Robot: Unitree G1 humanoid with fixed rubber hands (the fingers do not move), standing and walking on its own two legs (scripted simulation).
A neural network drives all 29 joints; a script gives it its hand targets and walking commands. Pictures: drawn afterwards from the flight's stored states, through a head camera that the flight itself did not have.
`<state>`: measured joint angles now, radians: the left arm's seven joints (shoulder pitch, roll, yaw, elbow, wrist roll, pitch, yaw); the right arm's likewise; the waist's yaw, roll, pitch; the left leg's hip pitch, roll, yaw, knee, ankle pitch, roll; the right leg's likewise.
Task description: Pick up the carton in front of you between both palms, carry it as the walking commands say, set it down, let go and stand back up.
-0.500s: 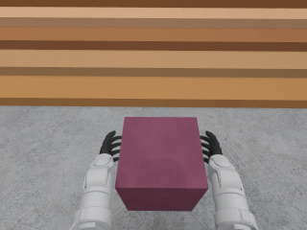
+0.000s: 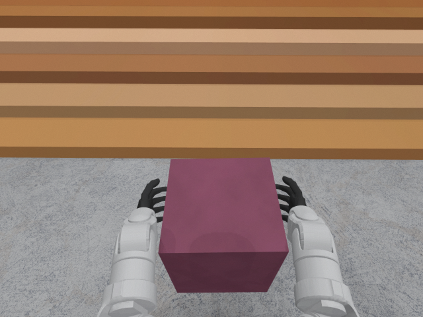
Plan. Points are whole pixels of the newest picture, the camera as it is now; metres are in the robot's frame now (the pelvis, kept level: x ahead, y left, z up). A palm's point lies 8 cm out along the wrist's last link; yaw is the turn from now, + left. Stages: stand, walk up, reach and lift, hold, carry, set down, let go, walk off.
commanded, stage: reach and lift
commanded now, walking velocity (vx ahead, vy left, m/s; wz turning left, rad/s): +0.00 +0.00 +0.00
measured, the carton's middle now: (221, 228) +0.31 +0.00 -0.04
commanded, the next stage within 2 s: hold in 0.62 s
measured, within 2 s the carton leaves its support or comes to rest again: neither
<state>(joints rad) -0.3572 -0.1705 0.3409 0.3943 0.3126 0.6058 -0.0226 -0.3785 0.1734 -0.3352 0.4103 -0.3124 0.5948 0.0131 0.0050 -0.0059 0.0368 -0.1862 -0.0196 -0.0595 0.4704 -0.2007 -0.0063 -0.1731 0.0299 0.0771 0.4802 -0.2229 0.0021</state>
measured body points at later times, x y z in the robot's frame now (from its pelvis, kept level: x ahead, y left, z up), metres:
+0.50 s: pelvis +0.03 +0.00 +0.01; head +0.00 +0.00 +0.46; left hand +0.33 +0.15 +0.03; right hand +0.33 -0.15 +0.03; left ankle +0.04 +0.12 -0.74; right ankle +0.03 -0.12 -0.74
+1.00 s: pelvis +0.02 +0.00 +0.01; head -0.03 +0.00 +0.45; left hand +0.31 +0.15 +0.05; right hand +0.31 -0.15 +0.05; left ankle +0.04 +0.12 -0.74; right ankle +0.03 -0.12 -0.74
